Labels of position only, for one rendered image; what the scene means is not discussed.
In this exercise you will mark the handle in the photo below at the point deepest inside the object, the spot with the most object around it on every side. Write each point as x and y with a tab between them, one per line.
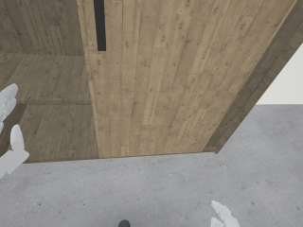
288	30
100	24

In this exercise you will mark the left robot hand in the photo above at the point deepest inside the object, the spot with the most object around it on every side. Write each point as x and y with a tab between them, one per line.
11	159

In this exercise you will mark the right robot hand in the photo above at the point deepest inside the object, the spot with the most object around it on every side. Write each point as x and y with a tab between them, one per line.
225	215

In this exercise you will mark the wardrobe door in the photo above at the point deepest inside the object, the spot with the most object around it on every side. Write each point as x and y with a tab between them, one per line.
262	68
171	69

